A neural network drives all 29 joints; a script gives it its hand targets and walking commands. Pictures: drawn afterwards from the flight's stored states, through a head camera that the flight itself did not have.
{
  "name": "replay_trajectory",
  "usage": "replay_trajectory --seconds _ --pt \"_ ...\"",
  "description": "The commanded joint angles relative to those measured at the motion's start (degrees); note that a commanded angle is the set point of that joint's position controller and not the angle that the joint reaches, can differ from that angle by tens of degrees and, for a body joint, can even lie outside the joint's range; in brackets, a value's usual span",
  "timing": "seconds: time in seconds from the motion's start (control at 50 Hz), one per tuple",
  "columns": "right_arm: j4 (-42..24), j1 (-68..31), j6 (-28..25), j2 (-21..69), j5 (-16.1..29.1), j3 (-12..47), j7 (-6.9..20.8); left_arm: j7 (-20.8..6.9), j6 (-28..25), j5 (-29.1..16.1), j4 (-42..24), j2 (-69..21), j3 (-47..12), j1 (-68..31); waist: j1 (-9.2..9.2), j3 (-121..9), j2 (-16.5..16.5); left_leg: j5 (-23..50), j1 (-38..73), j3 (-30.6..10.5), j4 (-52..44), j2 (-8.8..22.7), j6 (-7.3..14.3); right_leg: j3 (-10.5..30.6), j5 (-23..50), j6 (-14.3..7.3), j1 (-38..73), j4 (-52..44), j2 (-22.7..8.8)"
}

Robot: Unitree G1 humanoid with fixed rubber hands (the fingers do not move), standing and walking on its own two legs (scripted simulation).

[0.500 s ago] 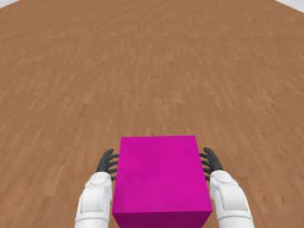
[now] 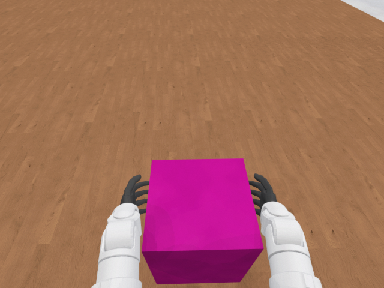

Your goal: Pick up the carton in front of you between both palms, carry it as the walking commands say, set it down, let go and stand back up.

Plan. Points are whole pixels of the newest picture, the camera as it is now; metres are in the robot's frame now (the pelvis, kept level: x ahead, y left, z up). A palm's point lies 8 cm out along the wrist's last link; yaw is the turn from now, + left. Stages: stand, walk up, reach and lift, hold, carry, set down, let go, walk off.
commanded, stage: set down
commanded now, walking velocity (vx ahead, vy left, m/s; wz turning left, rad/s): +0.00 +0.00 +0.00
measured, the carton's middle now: (198, 224) +0.30 +0.00 -0.05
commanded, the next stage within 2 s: none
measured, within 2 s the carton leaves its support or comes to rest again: neither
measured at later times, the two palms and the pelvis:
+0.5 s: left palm (148, 227) +0.35 +0.14 -0.18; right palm (250, 227) +0.35 -0.16 -0.17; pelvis -0.03 +0.00 -0.10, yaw -2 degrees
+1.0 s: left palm (152, 235) +0.39 +0.15 -0.32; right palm (237, 234) +0.40 -0.15 -0.31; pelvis -0.05 +0.00 -0.22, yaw -4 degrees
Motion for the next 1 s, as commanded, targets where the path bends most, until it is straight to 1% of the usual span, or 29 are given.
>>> replay_trajectory --seconds 0.0,0.06,0.1,0.14,0.16,0.2,0.24,0.32,0.36,0.4,0.44,0.5,0.58,0.64,0.72,0.8,0.98 --pt "6.5 -34.4 -5.7 45.5 5.6 20.9 10.9 -11.5 -5.3 -8.1 7.3 -47.0 -24.2 -33.4 -0.88 -10.7 0.9 -6.9 20.2 -5.2 2.8 -3.9 0.1 3.0 -7.6 -3.5 -25.8 -7.6 1.9" --pt "12.1 -36.4 -9.2 41.2 0.1 12.4 10.3 -10.8 -8.6 -4.1 13.2 -44.4 -16.9 -35.9 -1.53 -10.7 2.3 -8.8 14.4 -5.9 5.0 -3.6 -0.2 2.4 -7.6 -3.4 -29.1 -3.0 3.1" --pt "14.6 -35.2 -11.2 37.9 -2.5 7.8 9.8 -10.1 -10.7 -1.4 15.7 -41.4 -12.1 -34.8 -1.68 -11.7 3.3 -7.5 9.4 -5.9 7.2 -3.8 -0.3 1.7 -6.2 -2.8 -32.2 0.6 3.9" --pt "15.2 -34.8 -13.7 35.0 -3.5 5.3 9.5 -9.2 -13.5 0.4 16.7 -38.6 -9.4 -33.8 -1.59 -14.6 4.2 -4.7 5.1 -5.9 9.9 -4.0 -0.2 1.1 -4.2 -2.2 -35.4 4.1 4.7" --pt "15.3 -35.0 -15.0 34.2 -3.5 5.1 9.5 -8.8 -15.1 0.9 17.2 -37.7 -8.8 -33.5 -1.39 -16.3 4.2 -2.8 3.5 -6.0 11.4 -4.1 -0.2 0.9 -3.1 -1.9 -37.2 5.7 5.0" --pt "15.3 -35.8 -17.9 33.7 -2.5 6.2 9.5 -8.0 -18.6 1.1 17.9 -37.4 -9.3 -33.7 -1.06 -20.2 4.1 1.0 0.8 -6.3 14.6 -4.4 -0.4 0.6 -1.3 -1.4 -41.3 8.9 5.5" --pt "15.7 -36.6 -21.1 35.0 -0.7 9.0 9.8 -7.5 -22.1 0.3 18.4 -39.1 -11.6 -34.8 -1.01 -25.7 3.9 5.6 -0.8 -6.8 18.4 -4.6 -0.4 0.2 0.9 -0.8 -46.0 12.2 6.0" --pt "15.1 -39.5 -27.1 39.3 4.2 17.7 10.2 -6.8 -28.6 -3.4 17.5 -44.5 -20.5 -38.6 -1.36 -42.2 3.4 16.8 -0.9 -7.9 27.6 -4.8 0.3 0.2 5.6 0.4 -56.0 19.5 7.1" --pt "13.4 -41.0 -28.8 41.4 7.0 22.7 9.9 -6.3 -30.5 -5.6 15.5 -46.2 -25.5 -40.6 -1.42 -52.3 3.2 21.9 -0.9 -8.0 32.3 -4.9 0.4 0.1 8.2 1.1 -60.5 23.1 7.5" --pt "11.2 -42.3 -29.6 42.2 9.3 26.8 9.2 -5.7 -31.1 -7.2 13.1 -46.3 -29.2 -41.9 -1.1 -61.2 3.4 24.8 -2.1 -7.4 36.3 -5.2 0.1 -0.2 10.0 1.9 -64.0 26.5 7.8" --pt "9.1 -43.3 -29.4 42.4 11.0 29.5 8.4 -5.3 -30.8 -8.3 11.3 -46.3 -31.6 -42.2 -0.83 -66.6 3.6 23.8 -5.9 -6.3 39.1 -5.9 -0.4 -0.6 10.9 2.5 -65.7 29.4 8.0" --pt "9.2 -44.0 -27.7 43.8 11.9 30.8 8.0 -5.4 -29.4 -9.2 11.1 -46.4 -32.4 -42.5 -0.5 -67.5 2.9 16.2 -15.6 -4.5 41.3 -6.8 -1.0 -1.0 8.0 2.9 -67.2 32.4 8.0" --pt "12.6 -47.0 -24.9 45.3 11.5 28.7 8.3 -6.1 -27.0 -9.1 14.6 -46.3 -29.9 -45.4 -0.5 -61.8 2.5 2.9 -29.5 -3.1 43.4 -7.3 -1.3 -1.5 -0.7 2.7 -71.7 35.6 8.3" --pt "15.7 -49.2 -23.5 45.5 10.8 26.0 8.5 -6.4 -25.7 -8.6 17.2 -46.1 -27.3 -48.2 -0.43 -59.8 2.9 -1.9 -35.8 -2.5 45.7 -7.4 -1.4 -1.8 -4.4 2.5 -76.3 38.1 8.6" --pt "18.7 -51.8 -23.0 45.0 10.3 23.0 8.4 -6.4 -25.1 -8.0 19.8 -45.7 -24.6 -51.3 -0.24 -60.4 3.7 -2.7 -41.1 -2.0 49.3 -7.7 -1.7 -2.1 -5.0 2.3 -81.4 41.9 9.1" --pt "20.4 -54.8 -23.5 43.9 10.5 21.7 8.0 -5.9 -25.6 -8.1 21.3 -45.0 -23.3 -54.0 -0.11 -62.4 4.4 -1.9 -44.5 -1.5 53.1 -8.0 -2.1 -2.7 -4.8 2.2 -85.7 45.9 9.7" --pt "20.1 -61.5 -25.2 41.4 13.1 23.6 6.7 -4.1 -26.8 -10.6 20.9 -42.8 -24.0 -60.0 0.69 -69.4 4.6 0.6 -49.0 -0.9 61.9 -8.3 -3.0 -4.4 -4.2 2.5 -93.5 55.2 10.7"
